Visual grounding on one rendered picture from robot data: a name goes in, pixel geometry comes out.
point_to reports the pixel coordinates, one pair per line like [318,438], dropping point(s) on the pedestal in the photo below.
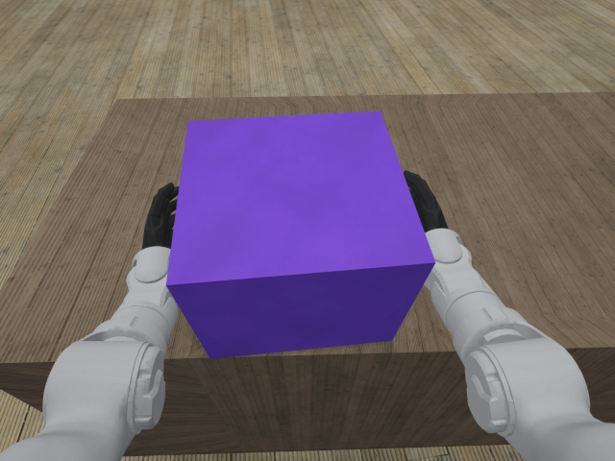
[527,181]

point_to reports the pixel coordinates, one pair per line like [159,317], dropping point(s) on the left robot hand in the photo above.
[158,228]

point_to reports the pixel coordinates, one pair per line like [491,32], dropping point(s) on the carton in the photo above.
[294,232]

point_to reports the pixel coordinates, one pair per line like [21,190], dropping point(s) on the left robot upper arm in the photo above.
[102,394]

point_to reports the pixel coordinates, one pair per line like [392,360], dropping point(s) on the right robot forearm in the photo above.
[468,307]

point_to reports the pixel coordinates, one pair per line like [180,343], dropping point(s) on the right robot upper arm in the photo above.
[531,393]

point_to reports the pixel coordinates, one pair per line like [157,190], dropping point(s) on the left robot forearm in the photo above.
[147,314]

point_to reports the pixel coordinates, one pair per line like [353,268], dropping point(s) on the right robot hand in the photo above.
[428,209]

